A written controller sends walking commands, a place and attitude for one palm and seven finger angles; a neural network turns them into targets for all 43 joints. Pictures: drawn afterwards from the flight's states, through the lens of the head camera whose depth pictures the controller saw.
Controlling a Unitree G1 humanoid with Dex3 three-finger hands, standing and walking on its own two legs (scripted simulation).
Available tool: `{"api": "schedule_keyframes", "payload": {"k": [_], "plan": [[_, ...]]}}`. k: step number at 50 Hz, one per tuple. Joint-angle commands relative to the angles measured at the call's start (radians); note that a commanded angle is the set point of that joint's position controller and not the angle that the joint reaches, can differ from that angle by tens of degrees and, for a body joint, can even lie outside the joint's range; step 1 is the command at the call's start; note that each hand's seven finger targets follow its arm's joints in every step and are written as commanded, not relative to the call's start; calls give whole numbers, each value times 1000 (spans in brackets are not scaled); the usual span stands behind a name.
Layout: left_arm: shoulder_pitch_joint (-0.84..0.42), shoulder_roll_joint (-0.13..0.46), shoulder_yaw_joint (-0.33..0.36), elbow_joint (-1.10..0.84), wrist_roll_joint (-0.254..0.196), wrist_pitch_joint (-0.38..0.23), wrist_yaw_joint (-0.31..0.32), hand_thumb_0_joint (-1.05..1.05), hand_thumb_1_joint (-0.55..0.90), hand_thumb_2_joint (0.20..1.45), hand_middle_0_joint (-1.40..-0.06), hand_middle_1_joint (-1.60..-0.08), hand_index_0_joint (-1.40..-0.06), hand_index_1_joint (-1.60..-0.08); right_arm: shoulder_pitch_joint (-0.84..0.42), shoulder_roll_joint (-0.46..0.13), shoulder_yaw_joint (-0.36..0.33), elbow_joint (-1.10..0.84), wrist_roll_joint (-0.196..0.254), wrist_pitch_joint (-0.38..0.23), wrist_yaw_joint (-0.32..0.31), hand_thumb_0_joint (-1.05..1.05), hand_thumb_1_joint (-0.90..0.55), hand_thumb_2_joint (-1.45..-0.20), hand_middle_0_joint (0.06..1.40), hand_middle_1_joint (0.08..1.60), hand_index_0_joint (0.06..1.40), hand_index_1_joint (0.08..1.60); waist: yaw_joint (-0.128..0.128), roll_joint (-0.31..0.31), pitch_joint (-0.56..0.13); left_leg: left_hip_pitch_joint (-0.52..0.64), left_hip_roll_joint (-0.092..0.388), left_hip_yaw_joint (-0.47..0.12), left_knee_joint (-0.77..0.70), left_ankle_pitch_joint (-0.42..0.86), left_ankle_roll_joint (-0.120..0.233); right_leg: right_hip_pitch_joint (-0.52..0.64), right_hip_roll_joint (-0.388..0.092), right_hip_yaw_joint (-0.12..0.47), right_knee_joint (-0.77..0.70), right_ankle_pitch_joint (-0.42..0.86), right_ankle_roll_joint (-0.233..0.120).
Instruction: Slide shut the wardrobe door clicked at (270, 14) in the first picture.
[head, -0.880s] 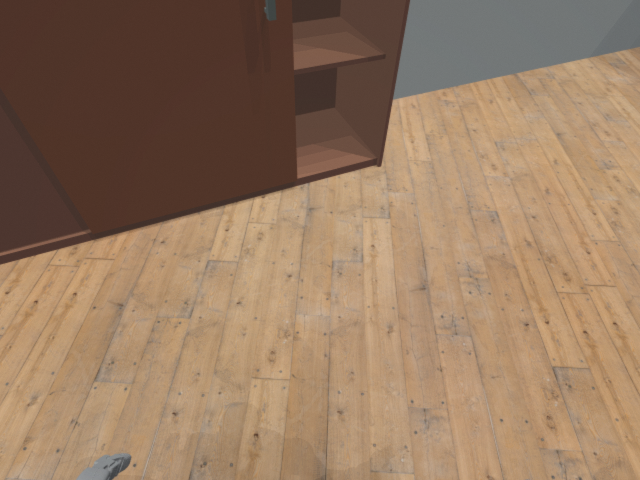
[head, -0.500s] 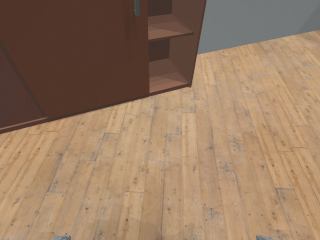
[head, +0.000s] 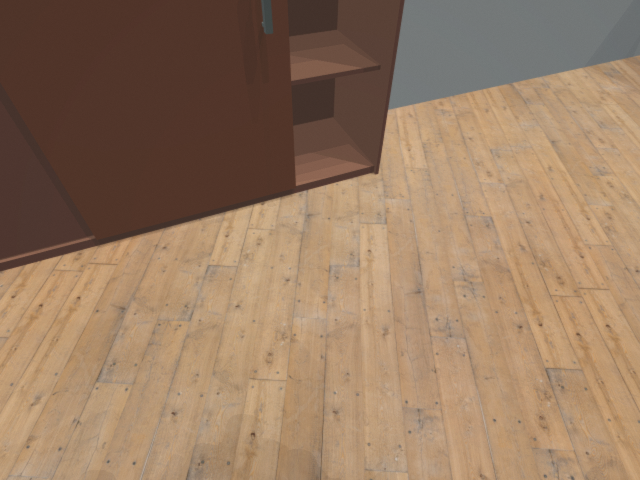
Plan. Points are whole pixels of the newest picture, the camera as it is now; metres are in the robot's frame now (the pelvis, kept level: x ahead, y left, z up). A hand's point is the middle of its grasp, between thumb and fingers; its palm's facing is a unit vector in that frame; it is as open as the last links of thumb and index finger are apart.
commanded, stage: stand and wait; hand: left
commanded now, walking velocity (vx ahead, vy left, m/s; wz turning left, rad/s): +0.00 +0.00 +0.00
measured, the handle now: out of the picture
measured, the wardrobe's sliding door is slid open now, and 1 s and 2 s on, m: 0.44 0.44 0.44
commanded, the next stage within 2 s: look at it before walking up in 0.26 s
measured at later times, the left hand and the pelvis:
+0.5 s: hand out of the picture +0.07 +0.24 -0.16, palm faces -0.04 -0.95 -0.32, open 7.4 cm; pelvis +0.00 +0.00 +0.00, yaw +0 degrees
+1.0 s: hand out of the picture +0.08 +0.26 -0.15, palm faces -0.03 -0.94 -0.33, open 7.4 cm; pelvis +0.00 +0.01 +0.00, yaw +0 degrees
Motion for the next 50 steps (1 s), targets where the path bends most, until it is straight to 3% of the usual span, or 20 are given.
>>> {"api": "schedule_keyframes", "payload": {"k": [1, 37, 48, 50], "plan": [[-53, 211, 47, -61, 2, -25, 11, 0, 900, 900, -200, -300, -200, -300, -56, -204, -41, -69, 0, -26, -8, 0, -900, -900, 200, 300, 200, 300, 1, -21, -33, -20, 102, -85, -74, 77, 42, -21, -115, 116, -103, 44, -24], [-33, 206, 44, -44, 1, -34, 14, 0, 900, 900, -200, -300, -200, -300, -61, -204, -42, -53, 2, -33, -11, 0, -900, -900, 200, 300, 200, 300, 1, 6, -82, 31, 119, -78, -70, 215, 39, 30, -123, 99, -90, 225, -20], [-34, 206, 42, -42, 2, -32, 13, 0, 900, 900, -200, -300, -200, -300, -67, -207, -42, -55, 2, -32, -10, 0, -900, -900, 200, 300, 200, 300, 4, 4, -53, 25, 116, -84, -92, 183, 40, 22, -121, 99, -110, 182, -16], [31, 86, 17, -12, 2, -9, 16, 0, 900, 900, -200, -300, -200, -300, 2, -83, -14, -27, -6, -14, -5, 0, -900, -900, 200, 300, 200, 300, 0, -2, -57, 28, 110, -52, -75, 35, 20, 2, -105, 98, -101, 16, -2]]}}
